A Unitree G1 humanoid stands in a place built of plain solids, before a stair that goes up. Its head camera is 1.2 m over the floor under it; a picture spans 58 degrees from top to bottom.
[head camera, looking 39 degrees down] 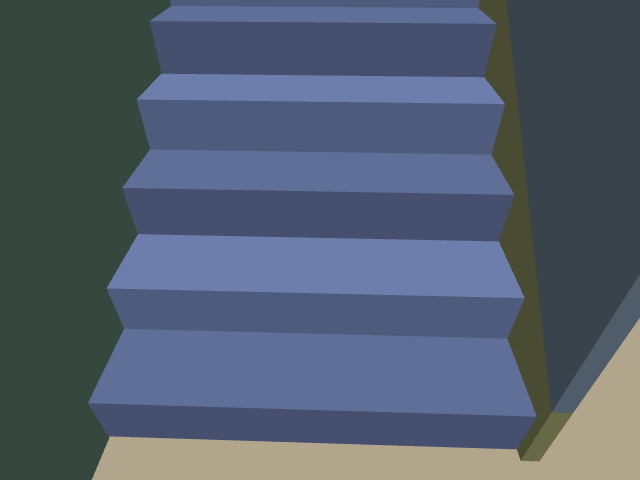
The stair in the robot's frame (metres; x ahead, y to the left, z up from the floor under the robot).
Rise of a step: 0.17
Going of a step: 0.24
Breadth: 1.14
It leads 2 degrees to the right of straight ahead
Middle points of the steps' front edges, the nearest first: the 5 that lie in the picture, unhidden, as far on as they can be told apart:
0.58 0.03 0.17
0.82 0.02 0.35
1.07 0.01 0.52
1.31 0.00 0.69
1.55 0.00 0.86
